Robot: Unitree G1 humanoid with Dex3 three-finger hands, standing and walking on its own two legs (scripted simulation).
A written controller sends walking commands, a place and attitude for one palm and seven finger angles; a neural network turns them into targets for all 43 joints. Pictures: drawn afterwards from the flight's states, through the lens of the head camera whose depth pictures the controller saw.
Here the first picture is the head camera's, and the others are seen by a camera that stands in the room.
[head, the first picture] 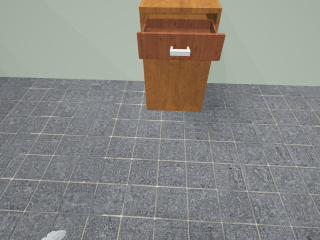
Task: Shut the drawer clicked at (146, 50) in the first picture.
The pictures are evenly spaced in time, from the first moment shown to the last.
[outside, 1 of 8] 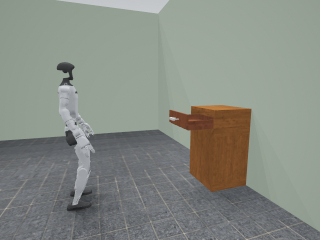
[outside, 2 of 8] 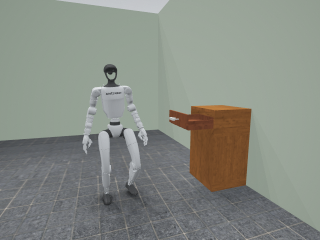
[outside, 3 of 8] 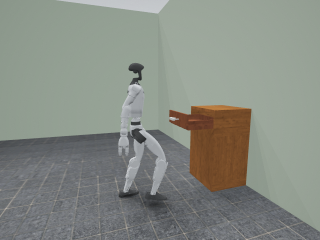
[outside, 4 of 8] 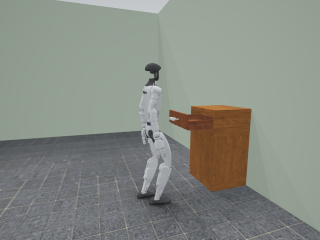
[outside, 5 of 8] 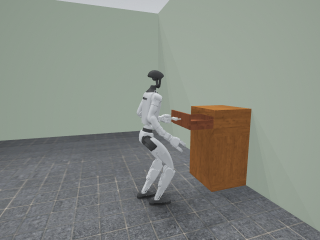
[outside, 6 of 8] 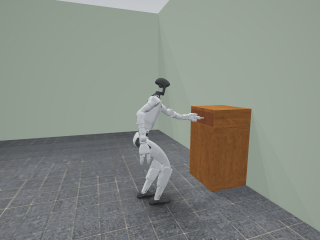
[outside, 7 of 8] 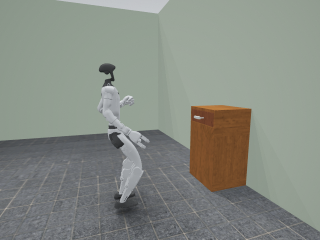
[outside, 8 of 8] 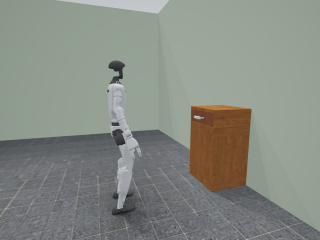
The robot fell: no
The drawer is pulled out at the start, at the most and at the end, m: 0.30 0.30 0.00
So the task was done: yes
